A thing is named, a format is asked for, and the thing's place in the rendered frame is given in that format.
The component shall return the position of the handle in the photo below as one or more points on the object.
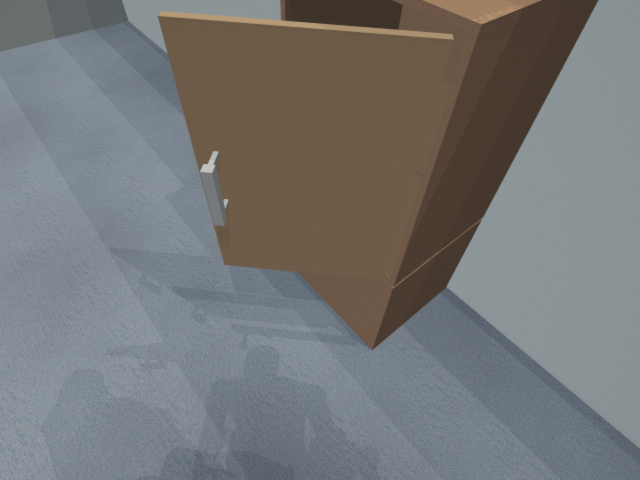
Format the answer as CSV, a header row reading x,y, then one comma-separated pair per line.
x,y
217,205

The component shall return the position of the cupboard door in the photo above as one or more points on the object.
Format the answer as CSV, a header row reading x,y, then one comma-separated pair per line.
x,y
319,129

